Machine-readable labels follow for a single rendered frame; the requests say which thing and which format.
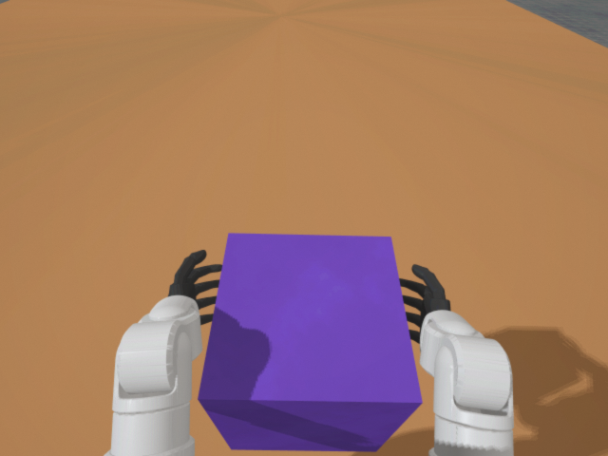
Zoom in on left robot hand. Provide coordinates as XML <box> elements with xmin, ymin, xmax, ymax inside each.
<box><xmin>168</xmin><ymin>250</ymin><xmax>222</xmax><ymax>325</ymax></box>

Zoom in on carton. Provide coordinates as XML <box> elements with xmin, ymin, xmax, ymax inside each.
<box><xmin>198</xmin><ymin>233</ymin><xmax>423</xmax><ymax>452</ymax></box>

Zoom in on robot left forearm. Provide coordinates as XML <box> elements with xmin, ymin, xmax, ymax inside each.
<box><xmin>104</xmin><ymin>295</ymin><xmax>202</xmax><ymax>456</ymax></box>

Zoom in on robot right forearm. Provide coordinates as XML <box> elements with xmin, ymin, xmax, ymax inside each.
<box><xmin>420</xmin><ymin>310</ymin><xmax>514</xmax><ymax>456</ymax></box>

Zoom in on right robot hand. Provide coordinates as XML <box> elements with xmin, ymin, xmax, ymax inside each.
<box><xmin>399</xmin><ymin>264</ymin><xmax>450</xmax><ymax>344</ymax></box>

